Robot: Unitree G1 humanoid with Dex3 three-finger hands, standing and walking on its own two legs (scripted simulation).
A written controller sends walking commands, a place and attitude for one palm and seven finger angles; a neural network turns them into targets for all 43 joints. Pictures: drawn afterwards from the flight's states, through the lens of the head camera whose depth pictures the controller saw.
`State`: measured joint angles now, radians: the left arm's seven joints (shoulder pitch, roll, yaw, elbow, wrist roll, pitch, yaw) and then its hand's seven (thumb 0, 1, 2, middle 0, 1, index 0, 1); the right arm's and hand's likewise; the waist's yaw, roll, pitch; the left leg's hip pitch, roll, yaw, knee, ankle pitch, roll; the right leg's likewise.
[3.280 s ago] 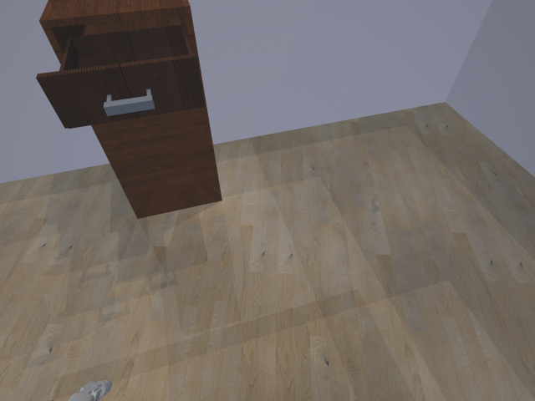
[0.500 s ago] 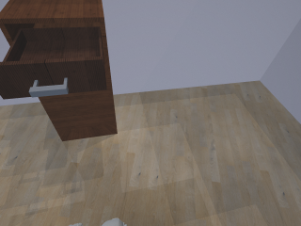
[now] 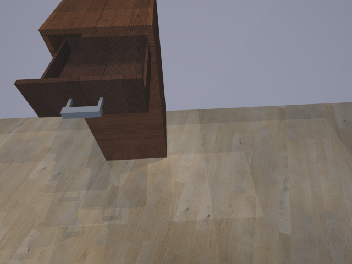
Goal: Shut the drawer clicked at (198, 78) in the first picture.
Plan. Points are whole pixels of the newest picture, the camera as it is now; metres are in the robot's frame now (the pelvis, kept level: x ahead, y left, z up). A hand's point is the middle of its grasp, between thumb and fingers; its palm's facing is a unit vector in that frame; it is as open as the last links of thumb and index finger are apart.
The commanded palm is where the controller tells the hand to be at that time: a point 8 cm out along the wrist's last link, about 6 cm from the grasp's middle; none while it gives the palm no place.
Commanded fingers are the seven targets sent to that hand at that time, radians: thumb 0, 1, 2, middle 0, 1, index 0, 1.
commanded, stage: take the last steps up to it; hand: left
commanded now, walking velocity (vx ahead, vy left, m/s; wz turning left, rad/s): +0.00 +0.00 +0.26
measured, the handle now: (83, 106) +0.53 +0.31 +0.03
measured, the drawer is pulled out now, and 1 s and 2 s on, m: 0.29 0.29 0.29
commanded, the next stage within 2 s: come to a stop and stand still in 0.94 s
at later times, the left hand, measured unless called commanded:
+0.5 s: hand out of the picture -0.09 +0.17 -0.15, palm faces +0.27 -0.94 -0.18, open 7.3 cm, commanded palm none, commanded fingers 0.00 0.90 0.90 -0.20 -0.30 -0.20 -0.30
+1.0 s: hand (83, 217) +0.26 +0.29 -0.16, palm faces +0.11 -0.98 -0.19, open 7.4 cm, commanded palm none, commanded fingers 0.00 0.90 0.90 -0.20 -0.30 -0.20 -0.30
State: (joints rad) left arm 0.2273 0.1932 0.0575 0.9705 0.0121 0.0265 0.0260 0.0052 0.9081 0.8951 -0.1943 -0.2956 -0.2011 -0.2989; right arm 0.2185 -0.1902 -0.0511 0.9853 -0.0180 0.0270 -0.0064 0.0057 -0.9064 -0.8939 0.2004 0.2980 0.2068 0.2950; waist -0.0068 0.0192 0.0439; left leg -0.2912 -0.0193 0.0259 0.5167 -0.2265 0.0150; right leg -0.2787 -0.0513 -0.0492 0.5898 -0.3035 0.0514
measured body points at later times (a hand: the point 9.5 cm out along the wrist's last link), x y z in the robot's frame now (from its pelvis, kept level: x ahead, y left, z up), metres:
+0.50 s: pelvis +0.04 +0.02 +0.01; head +0.04 +0.02 +0.46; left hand -0.10 +0.22 -0.14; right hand +0.15 -0.20 -0.13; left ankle +0.05 +0.16 -0.70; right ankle +0.00 -0.11 -0.73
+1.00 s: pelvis +0.18 +0.11 +0.01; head +0.19 +0.11 +0.46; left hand +0.26 +0.34 -0.14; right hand +0.10 -0.10 -0.15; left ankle +0.07 +0.16 -0.73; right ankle +0.28 +0.01 -0.69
